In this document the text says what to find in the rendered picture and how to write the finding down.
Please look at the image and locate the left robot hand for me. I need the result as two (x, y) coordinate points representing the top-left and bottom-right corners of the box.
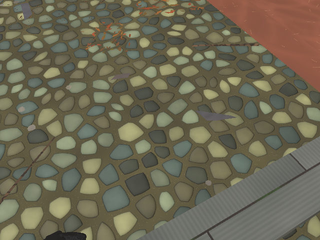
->
(44, 230), (87, 240)

